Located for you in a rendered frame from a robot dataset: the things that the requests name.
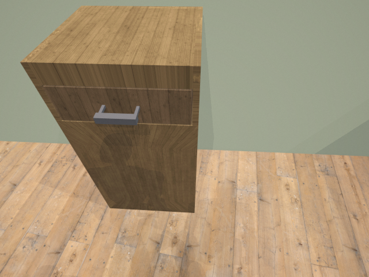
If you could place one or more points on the handle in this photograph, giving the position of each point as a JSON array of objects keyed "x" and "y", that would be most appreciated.
[{"x": 116, "y": 118}]

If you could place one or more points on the drawer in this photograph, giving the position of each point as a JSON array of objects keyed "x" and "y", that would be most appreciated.
[{"x": 157, "y": 105}]

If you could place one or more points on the cabinet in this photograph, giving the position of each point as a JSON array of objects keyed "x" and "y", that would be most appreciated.
[{"x": 148, "y": 166}]

